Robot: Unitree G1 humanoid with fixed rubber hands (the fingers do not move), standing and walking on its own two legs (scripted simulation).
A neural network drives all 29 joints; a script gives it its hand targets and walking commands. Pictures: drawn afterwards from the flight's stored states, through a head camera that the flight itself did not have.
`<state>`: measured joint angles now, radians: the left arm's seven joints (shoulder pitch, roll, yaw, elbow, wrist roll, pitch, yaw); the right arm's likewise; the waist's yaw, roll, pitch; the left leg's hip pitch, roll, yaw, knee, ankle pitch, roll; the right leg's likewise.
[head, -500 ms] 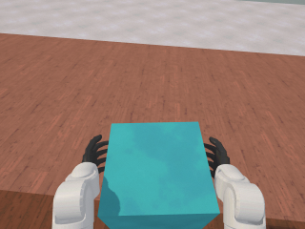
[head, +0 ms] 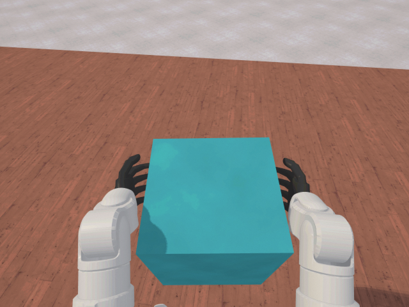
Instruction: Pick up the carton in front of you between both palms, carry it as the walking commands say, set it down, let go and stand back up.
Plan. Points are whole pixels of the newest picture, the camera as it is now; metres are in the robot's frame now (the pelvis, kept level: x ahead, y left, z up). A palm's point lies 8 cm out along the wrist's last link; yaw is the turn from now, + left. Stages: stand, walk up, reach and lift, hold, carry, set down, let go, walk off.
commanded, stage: carry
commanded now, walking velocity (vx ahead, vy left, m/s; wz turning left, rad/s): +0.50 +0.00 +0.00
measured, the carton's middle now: (211, 217) +0.30 +0.00 +0.03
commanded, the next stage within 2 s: none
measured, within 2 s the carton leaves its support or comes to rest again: neither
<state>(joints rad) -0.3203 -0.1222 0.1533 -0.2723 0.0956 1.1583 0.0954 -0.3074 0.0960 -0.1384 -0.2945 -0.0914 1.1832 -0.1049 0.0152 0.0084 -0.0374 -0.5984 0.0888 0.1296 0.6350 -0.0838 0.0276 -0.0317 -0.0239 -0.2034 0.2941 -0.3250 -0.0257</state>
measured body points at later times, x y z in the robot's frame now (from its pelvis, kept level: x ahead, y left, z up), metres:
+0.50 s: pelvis +0.33 +0.03 -0.02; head +0.41 +0.03 +0.42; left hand +0.72 +0.17 +0.07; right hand +0.71 -0.14 +0.07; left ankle +0.21 +0.10 -0.75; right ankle +0.46 -0.08 -0.73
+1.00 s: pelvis +0.67 +0.02 -0.06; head +0.71 +0.02 +0.39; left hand +1.04 +0.19 +0.05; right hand +1.04 -0.12 +0.04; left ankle +0.80 +0.09 -0.78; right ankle +0.51 -0.04 -0.77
